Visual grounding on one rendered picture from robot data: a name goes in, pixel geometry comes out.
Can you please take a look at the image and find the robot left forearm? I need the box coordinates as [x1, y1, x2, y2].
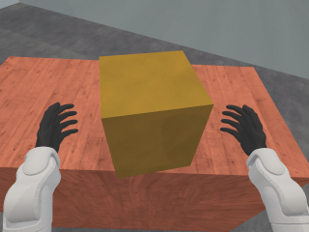
[2, 146, 61, 232]

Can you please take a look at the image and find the left robot hand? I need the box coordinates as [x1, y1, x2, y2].
[35, 101, 78, 153]

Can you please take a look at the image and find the pedestal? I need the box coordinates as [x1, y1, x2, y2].
[0, 56, 309, 232]

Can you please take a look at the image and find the robot right forearm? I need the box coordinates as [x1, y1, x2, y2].
[246, 148, 309, 232]

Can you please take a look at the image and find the right robot hand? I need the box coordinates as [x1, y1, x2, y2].
[220, 104, 267, 157]

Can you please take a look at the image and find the carton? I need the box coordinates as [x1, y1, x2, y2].
[98, 50, 214, 179]

